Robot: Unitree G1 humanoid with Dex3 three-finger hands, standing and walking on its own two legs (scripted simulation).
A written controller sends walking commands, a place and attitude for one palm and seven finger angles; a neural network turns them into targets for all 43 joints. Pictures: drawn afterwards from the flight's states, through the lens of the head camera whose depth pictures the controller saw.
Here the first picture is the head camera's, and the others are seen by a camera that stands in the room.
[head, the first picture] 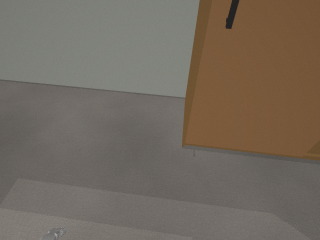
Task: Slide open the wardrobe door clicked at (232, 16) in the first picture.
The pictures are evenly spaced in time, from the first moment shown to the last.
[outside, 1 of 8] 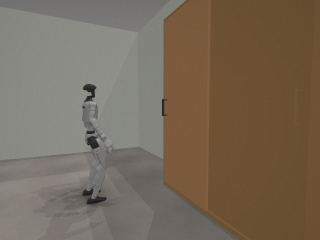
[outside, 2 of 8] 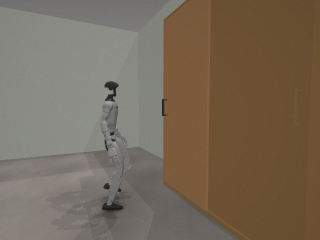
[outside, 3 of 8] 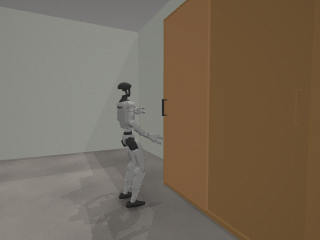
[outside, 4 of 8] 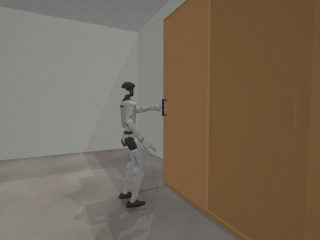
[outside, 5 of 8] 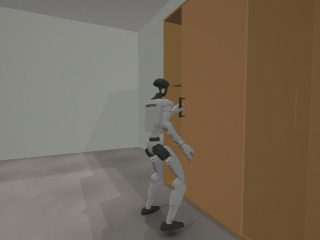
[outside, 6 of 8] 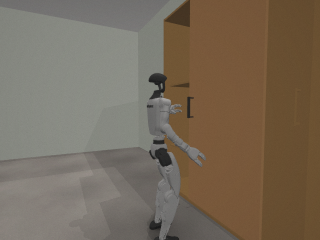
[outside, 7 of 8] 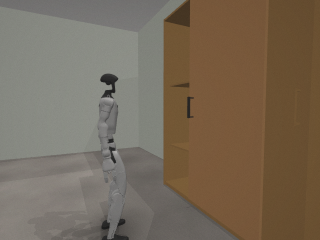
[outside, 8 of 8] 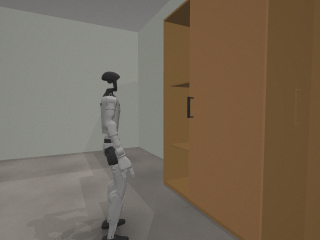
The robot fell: no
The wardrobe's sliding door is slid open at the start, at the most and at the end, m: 0.00 0.56 0.56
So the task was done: yes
